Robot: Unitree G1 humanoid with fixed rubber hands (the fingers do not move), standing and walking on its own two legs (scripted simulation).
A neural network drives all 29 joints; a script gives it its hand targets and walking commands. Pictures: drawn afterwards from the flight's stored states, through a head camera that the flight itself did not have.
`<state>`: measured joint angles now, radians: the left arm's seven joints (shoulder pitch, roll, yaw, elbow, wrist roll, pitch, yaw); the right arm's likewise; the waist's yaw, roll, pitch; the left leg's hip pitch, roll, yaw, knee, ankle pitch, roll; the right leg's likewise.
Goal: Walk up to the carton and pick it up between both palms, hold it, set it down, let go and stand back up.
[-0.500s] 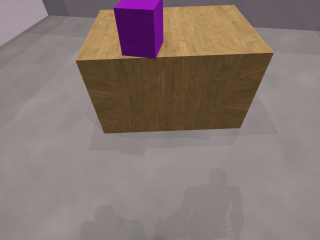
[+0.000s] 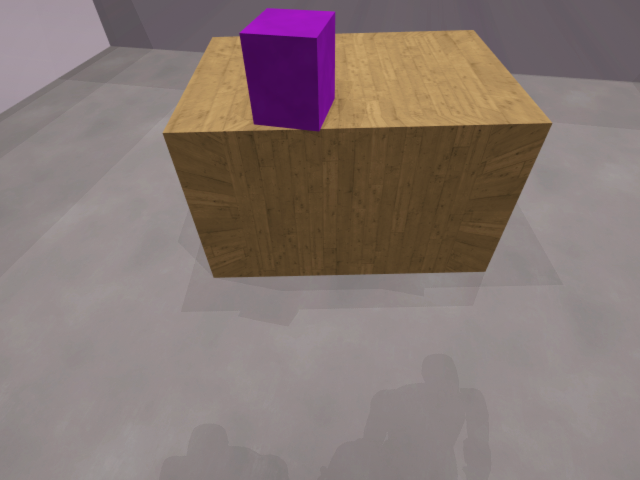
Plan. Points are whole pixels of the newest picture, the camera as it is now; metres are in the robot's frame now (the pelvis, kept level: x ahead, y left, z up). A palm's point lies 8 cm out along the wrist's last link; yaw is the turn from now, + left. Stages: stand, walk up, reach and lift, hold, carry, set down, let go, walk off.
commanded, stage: walk up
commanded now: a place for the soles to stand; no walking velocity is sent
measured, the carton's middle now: (293, 69) +1.17 +0.10 +0.03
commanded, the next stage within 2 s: none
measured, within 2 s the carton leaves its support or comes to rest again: neither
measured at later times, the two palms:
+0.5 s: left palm (98, 477) +0.18 +0.33 -0.12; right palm out of the picture +0.10 -0.18 -0.13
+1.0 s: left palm (152, 376) +0.31 +0.29 -0.10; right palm (457, 307) +0.44 -0.22 -0.11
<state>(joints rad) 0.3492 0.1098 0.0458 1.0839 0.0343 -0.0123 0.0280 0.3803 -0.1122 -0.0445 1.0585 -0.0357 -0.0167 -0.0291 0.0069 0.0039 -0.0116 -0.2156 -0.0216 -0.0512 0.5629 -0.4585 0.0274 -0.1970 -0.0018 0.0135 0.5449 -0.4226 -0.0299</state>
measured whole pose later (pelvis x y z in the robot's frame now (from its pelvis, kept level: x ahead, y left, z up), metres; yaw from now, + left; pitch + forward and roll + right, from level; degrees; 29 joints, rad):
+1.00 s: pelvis +0.34 +0.03 +0.00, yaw +2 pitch -3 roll +1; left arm 0.49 0.23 0.02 0.75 0.04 -0.07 0.00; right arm 0.33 -0.29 -0.07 0.67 -0.05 -0.02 0.05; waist 0.05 0.05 0.08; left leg -0.58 0.08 0.00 0.97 -0.21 -0.02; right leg -0.13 -0.04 -0.06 0.49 -0.31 -0.01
